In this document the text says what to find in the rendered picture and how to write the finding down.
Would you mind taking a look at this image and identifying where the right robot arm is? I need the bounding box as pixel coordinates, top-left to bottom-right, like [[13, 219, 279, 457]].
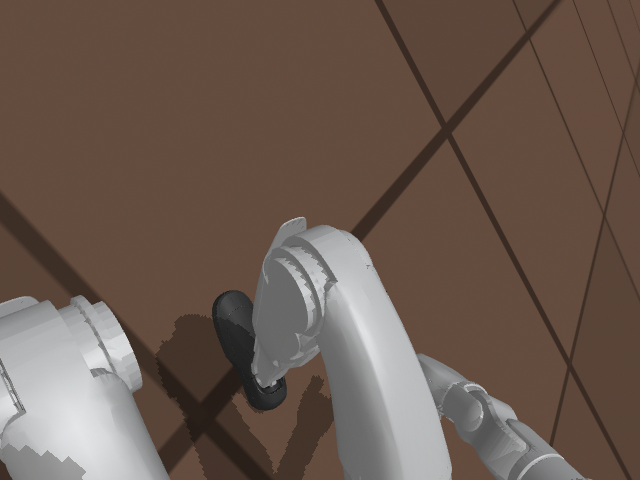
[[442, 381, 592, 480]]

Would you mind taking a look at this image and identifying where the right robot hand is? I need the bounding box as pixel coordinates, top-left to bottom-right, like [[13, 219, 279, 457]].
[[416, 353, 468, 420]]

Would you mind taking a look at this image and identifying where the right robot foot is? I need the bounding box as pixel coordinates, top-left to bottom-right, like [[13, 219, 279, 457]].
[[212, 290, 287, 410]]

